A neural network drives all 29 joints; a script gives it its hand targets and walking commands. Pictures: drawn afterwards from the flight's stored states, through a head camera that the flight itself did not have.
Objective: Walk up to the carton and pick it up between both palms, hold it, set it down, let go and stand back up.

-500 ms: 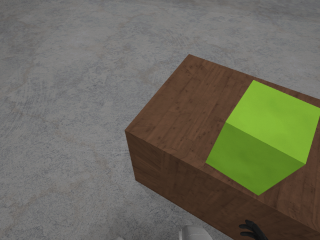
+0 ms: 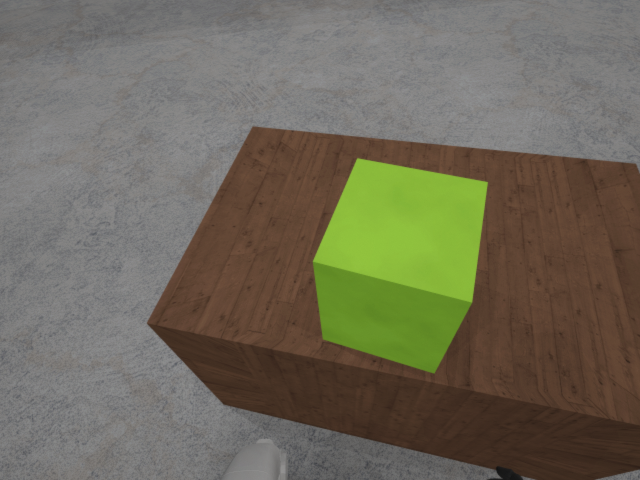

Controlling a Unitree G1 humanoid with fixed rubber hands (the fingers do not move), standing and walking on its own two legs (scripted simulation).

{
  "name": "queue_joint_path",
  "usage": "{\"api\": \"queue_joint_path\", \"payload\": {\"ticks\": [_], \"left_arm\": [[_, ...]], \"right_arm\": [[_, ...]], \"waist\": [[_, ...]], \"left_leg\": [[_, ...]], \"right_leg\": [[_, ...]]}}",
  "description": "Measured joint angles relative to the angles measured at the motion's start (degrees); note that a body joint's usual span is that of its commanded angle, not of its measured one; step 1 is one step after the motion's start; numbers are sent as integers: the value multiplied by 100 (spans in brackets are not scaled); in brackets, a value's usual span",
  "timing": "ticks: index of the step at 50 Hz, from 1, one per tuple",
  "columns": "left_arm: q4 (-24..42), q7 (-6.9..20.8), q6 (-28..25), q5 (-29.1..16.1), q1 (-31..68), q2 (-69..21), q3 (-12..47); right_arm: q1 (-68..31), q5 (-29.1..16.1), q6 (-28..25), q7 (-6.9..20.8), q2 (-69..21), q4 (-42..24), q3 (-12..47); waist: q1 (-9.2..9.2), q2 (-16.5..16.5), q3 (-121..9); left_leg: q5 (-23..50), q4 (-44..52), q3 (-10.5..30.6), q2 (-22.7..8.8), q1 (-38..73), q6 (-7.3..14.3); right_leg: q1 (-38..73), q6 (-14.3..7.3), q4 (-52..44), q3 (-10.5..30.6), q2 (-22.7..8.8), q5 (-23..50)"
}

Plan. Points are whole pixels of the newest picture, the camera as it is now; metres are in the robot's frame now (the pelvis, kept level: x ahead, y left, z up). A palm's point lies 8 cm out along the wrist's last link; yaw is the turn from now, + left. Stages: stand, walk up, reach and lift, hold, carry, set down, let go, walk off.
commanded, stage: walk up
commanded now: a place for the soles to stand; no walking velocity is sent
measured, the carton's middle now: (396, 268) +0.43 -0.12 -0.07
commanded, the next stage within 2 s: none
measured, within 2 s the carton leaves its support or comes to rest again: neither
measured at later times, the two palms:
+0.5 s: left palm (162, 446) +0.18 +0.24 -0.13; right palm out of the picture +0.04 -0.24 -0.13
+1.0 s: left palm (186, 443) +0.19 +0.21 -0.13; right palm out of the picture -0.05 -0.21 -0.13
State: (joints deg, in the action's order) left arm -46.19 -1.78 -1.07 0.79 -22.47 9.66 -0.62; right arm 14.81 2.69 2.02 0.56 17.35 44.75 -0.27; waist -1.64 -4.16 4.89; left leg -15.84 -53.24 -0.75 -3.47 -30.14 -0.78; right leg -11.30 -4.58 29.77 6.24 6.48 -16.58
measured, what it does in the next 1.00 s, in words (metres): steps on the spot, turning right: left foot, then right foot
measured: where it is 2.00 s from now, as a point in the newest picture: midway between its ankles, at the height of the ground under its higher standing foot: outside the picture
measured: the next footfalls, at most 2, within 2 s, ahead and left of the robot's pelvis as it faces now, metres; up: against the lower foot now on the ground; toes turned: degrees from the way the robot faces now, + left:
left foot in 0.14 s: +0.12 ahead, +0.11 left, +0.00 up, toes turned -2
right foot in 0.54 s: +0.05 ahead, -0.11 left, +0.00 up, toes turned -19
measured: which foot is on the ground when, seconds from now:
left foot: up 0.00-0.12, down 0.14-0.58, up 0.60-0.88, down 0.90-1.00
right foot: down 0.00-0.18, up 0.20-0.52, down 0.54-1.00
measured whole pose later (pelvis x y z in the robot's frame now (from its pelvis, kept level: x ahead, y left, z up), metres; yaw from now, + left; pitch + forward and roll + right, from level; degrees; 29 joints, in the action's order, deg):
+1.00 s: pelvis +0.00 +0.04 -0.01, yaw -25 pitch -2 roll +2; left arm -45.5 -1.2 1.8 1.4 -13.1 11.0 -0.6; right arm 17.3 0.4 1.4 0.0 11.9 48.9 0.1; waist 0.0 2.4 0.2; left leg -20.8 -33.8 -2.8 -1.7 -11.0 -1.8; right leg -21.9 0.0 37.7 7.3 2.5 -16.1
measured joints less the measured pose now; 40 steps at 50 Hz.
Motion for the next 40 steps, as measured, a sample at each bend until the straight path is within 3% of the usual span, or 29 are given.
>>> {"api": "queue_joint_path", "payload": {"ticks": [7, 10, 13, 16, 19, 23, 27, 29, 31, 34, 40], "left_arm": [[116, 44, 125, 110, 155, 117, -38], [89, 52, 166, 33, 354, 338, -95], [127, -28, 255, 94, 419, 317, -145], [105, -25, 295, 143, 475, 391, -224], [165, 44, 265, 76, 566, 503, -301], [288, 68, 199, 13, 764, 460, -270], [405, 31, 138, 80, 898, 287, -203], [418, 16, 101, 83, 976, 74, -119], [525, -14, 57, 31, 916, -34, -39], [494, -61, 31, -78, 915, -50, -57], [536, -78, 31, -32, 1013, 7, -83]], "right_arm": [[-322, -97, -36, -150, -215, -123, -5], [-467, -56, -119, -199, -486, -193, 61], [-553, -155, -114, -240, -504, -251, 33], [-487, -178, -92, -266, -576, -266, -1], [-344, -140, -107, -260, -639, -234, 33], [-266, -125, -46, -199, -564, -138, 13], [-239, -83, 34, -86, -340, -71, -16], [-254, -95, 116, -23, -135, 38, -51], [-184, -142, 238, -5, -57, 73, -62], [-196, -149, 355, -48, -68, 122, -38], [-203, -98, 193, -63, -153, 219, -7]], "waist": [[-60, 135, 16], [-77, 622, 86], [-30, 444, 121], [125, 355, 128], [264, 451, 130], [277, 479, 241], [283, 365, 328], [323, -38, 398], [315, -177, 247], [213, -125, 118], [123, -20, -7]], "left_leg": [[84, 1560, -80, 262, 861, 174], [-1, 1763, -444, 443, 1067, 311], [-114, 1614, -632, 113, 1171, 341], [-57, 1851, -767, -87, 1418, 271], [53, 2069, -908, -98, 1519, 289], [-54, 1842, -1152, -150, 1429, 268], [-387, 1203, -1405, -287, 1214, 201], [-431, 930, -1300, -540, 1145, 142], [-1192, 598, -985, -393, 979, 99], [-1904, -23, -562, -71, 844, 28], [-1693, 292, -20, -46, 966, -102]], "right_leg": [[-173, 49, 641, 260, 349, -470], [-393, 269, 1309, 547, 172, -701], [-889, 538, 2767, 45, 188, -1782], [-1163, 696, 3411, -177, -28, -1833], [-1298, 740, 3245, -38, -279, -1328], [-1197, 757, 2238, -201, -588, -894], [-853, 585, 1238, -474, -632, -294], [-798, 370, 1227, -576, -403, -234], [-901, 284, 1293, -538, -359, -284], [-978, 282, 1186, -311, -406, -181], [-1082, 313, 646, -137, -351, 280]]}}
